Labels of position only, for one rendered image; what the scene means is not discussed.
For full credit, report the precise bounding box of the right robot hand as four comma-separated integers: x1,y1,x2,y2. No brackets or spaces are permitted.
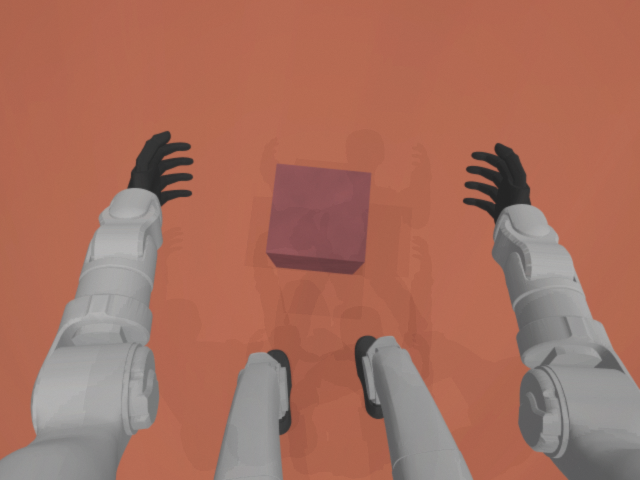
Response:
463,143,531,224

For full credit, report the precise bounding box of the left robot hand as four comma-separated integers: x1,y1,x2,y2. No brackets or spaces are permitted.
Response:
127,131,194,206

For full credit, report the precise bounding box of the robot thigh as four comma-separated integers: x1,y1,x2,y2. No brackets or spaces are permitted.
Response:
362,345,473,480
214,362,289,480

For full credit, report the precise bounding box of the carton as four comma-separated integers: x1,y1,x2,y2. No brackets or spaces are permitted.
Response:
266,164,371,275

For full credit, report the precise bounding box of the right robot thigh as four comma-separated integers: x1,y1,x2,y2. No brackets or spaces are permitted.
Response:
362,345,473,480

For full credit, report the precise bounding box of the right robot forearm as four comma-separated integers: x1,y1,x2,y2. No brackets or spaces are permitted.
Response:
492,204,640,393

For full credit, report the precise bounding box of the left robot forearm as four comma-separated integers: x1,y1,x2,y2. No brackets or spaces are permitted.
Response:
31,188,163,435

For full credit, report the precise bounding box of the left robot thigh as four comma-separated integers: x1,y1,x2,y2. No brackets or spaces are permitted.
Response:
214,362,289,480

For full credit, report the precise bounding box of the left robot upper arm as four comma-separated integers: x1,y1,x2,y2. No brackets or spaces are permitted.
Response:
0,342,159,480

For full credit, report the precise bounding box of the right robot upper arm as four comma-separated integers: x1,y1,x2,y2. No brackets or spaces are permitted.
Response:
518,365,640,480

